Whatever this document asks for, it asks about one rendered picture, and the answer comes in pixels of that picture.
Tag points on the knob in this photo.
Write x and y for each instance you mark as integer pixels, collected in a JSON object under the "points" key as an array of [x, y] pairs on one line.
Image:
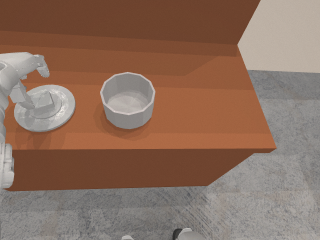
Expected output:
{"points": [[42, 101]]}

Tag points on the robot right shin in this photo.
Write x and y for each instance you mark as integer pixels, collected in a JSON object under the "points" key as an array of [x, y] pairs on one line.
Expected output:
{"points": [[185, 230]]}

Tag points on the left robot forearm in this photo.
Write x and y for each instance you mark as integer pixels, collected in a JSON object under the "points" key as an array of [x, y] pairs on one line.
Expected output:
{"points": [[8, 79]]}

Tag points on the robot left upper arm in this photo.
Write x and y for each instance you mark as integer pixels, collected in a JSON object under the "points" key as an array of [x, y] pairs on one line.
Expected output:
{"points": [[6, 168]]}

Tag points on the left robot hand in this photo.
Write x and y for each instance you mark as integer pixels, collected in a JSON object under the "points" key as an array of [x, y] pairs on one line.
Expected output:
{"points": [[24, 63]]}

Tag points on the lid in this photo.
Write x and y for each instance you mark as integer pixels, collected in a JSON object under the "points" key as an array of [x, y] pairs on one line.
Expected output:
{"points": [[48, 119]]}

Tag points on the right robot foot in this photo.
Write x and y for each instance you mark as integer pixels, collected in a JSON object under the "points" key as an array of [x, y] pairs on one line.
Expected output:
{"points": [[176, 233]]}

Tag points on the pot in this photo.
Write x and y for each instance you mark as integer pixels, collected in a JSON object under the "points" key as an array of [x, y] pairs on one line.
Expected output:
{"points": [[128, 100]]}

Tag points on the table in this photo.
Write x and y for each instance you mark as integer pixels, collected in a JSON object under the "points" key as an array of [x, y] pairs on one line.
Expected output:
{"points": [[206, 116]]}

